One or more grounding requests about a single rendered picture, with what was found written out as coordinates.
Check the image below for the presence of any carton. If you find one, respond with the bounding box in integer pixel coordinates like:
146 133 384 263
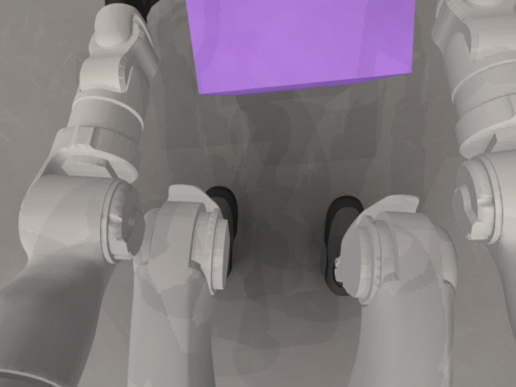
185 0 415 96

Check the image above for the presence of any right robot forearm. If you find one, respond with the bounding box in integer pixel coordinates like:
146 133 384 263
431 0 516 160

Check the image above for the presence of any robot left upper arm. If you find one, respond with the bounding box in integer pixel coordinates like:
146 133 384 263
0 174 145 387

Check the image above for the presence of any right robot foot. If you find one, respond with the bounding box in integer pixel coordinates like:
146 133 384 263
324 196 364 296

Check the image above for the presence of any robot right upper arm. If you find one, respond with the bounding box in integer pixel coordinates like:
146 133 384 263
452 149 516 340

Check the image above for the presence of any robot foot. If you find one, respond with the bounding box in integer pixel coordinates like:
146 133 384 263
206 186 238 278
324 196 364 296

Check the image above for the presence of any left robot forearm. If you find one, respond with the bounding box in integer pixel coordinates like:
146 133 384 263
19 3 160 251

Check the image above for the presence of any left robot foot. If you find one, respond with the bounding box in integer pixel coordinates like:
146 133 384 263
206 186 238 278

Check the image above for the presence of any robot left hand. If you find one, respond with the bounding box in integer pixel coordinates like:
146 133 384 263
105 0 160 23

